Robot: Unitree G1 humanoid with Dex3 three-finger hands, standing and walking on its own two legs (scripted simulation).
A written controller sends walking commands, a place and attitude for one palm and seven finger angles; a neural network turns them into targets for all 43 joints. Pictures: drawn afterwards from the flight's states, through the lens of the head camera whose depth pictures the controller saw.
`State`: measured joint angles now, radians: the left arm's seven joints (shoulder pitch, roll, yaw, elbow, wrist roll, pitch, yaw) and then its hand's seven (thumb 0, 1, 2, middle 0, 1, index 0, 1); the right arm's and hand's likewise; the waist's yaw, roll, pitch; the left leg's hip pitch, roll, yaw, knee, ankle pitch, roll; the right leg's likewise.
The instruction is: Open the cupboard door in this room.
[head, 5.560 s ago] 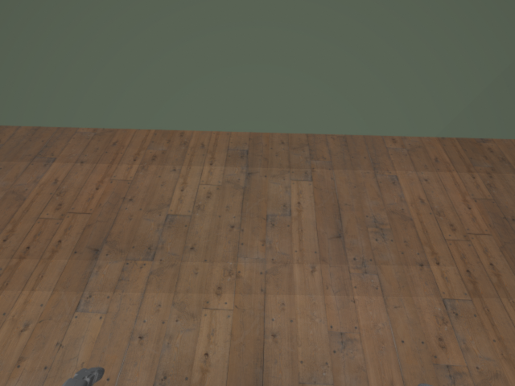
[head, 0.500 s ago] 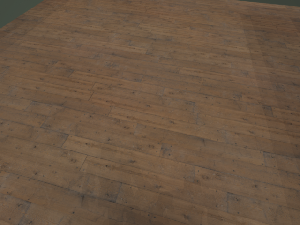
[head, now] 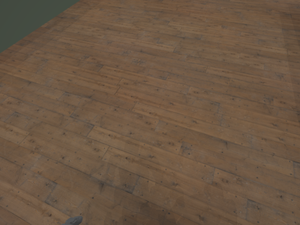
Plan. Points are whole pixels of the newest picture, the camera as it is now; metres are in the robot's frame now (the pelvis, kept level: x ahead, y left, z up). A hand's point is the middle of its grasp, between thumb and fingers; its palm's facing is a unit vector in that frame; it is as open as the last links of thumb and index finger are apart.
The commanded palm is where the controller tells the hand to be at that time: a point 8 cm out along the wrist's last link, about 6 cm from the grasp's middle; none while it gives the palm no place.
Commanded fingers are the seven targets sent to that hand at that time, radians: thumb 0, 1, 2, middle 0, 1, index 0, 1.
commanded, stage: turn or walk to find it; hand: left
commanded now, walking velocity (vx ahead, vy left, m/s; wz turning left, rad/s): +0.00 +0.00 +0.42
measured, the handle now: out of the picture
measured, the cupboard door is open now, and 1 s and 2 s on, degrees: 0 0 0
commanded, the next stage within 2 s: none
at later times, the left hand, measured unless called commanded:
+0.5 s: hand out of the picture -0.05 +0.22 -0.18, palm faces +0.30 -0.92 -0.23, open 7.4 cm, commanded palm none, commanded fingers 0.00 0.90 0.90 -0.20 -0.30 -0.20 -0.30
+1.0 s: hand out of the picture -0.01 +0.21 -0.14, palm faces +0.40 -0.87 -0.29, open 7.4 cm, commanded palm none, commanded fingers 0.00 0.90 0.90 -0.20 -0.30 -0.20 -0.30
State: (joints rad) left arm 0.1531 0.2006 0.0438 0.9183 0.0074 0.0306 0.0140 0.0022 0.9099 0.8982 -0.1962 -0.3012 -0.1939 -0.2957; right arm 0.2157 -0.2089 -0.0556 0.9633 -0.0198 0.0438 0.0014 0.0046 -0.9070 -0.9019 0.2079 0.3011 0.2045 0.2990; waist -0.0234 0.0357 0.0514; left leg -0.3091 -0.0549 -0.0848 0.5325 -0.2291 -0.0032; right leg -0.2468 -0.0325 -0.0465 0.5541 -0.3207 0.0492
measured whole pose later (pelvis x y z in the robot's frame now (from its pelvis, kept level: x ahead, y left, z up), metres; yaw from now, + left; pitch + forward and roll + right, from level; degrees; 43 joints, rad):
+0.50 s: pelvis -0.02 +0.02 -0.01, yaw +15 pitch +0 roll +0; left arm 0.26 0.23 0.05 0.98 0.02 0.04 0.02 0.00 0.91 0.90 -0.20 -0.30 -0.20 -0.30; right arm 0.16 -0.22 -0.06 0.98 -0.01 0.04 0.01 0.01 -0.91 -0.90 0.20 0.30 0.20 0.30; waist 0.02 -0.04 0.08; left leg -0.26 0.02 0.07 0.59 -0.32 -0.02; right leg -0.27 -0.16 -0.24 0.69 -0.40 0.04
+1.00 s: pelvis -0.04 -0.01 +0.00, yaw +25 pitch -1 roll +1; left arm 0.14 0.19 0.03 0.91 0.02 0.02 0.02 0.00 0.91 0.90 -0.20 -0.30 -0.19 -0.30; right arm 0.23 -0.23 -0.07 0.97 -0.02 0.06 0.00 0.01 -0.91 -0.90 0.21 0.30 0.20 0.30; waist -0.03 0.06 0.06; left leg -0.34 -0.04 -0.08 0.67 -0.36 -0.01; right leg -0.26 -0.03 -0.07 0.58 -0.31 0.00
